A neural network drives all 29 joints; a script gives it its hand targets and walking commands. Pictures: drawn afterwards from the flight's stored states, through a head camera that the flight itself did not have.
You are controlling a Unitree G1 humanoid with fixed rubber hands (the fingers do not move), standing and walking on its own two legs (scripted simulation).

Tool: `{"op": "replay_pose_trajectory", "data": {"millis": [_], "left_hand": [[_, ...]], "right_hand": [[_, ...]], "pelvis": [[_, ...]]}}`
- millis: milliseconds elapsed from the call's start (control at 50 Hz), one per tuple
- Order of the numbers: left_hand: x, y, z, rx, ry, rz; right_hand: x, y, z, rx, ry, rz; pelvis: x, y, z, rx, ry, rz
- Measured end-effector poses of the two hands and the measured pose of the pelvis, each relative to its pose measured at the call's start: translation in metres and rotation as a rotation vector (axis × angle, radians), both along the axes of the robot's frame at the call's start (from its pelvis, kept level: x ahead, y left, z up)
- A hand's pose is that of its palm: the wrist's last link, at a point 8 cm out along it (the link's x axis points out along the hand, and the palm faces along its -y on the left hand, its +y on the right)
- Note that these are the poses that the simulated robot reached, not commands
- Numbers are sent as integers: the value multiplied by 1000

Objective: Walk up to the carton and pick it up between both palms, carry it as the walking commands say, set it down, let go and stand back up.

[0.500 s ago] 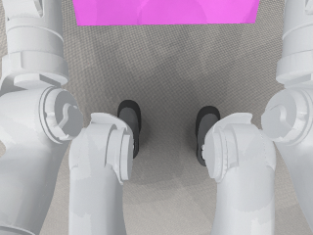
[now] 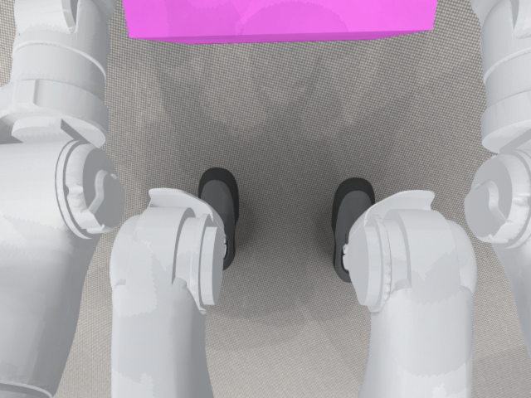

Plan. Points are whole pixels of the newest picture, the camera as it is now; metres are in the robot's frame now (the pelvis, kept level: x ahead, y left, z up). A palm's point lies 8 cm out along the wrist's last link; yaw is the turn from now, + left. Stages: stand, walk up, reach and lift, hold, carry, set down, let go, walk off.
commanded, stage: set down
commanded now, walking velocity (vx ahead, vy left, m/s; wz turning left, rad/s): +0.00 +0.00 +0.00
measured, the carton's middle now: out of the picture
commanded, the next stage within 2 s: let go in 1.60 s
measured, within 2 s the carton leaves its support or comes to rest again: neither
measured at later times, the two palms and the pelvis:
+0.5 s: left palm out of the picture +0.57 +0.21 -0.15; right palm out of the picture +0.57 -0.20 -0.16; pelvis -0.01 +0.00 +0.00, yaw +0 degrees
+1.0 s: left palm out of the picture +0.57 +0.21 -0.01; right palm out of the picture +0.58 -0.21 -0.01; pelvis -0.01 -0.01 +0.09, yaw +0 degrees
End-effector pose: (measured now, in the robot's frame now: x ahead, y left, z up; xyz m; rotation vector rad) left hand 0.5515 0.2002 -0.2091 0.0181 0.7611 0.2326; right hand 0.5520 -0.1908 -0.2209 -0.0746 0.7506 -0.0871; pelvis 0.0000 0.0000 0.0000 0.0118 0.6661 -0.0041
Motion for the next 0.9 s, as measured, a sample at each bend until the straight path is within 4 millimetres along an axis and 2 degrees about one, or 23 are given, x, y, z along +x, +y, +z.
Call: {"op": "replay_pose_trajectory", "data": {"millis": [140,300,400,480,560,720,900], "left_hand": [[-6,0,6,1,11,-3],[0,8,14,15,-7,5],[8,9,26,11,-64,4],[15,8,47,11,-86,7],[22,9,78,10,-136,9],[26,9,123,1,-137,13],[21,9,169,19,-134,-4]], "right_hand": [[9,-6,18,-7,-8,-11],[12,-11,23,-10,-12,-24],[14,-10,29,-1,-38,-24],[21,-12,52,-7,-69,-30],[28,-13,82,-16,-103,-26],[34,-16,129,-22,-112,-28],[30,-21,177,-36,-110,-12]], "pelvis": [[-8,1,-3,-1,-22,0],[-8,0,-3,-1,-27,-1],[-11,1,-3,-1,-46,-1],[-12,0,-1,-1,-69,-2],[-13,0,3,0,-104,-3],[-11,-2,16,4,-163,-5],[-10,-5,60,10,-164,-9]]}}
